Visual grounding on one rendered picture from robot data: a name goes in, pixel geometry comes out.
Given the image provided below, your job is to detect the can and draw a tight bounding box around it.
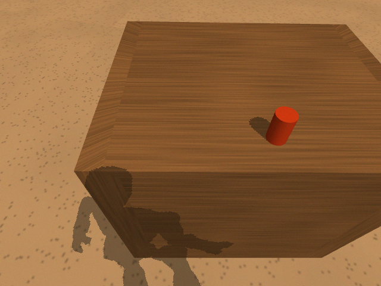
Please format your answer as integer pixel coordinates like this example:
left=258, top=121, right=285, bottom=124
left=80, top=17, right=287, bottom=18
left=266, top=107, right=299, bottom=146

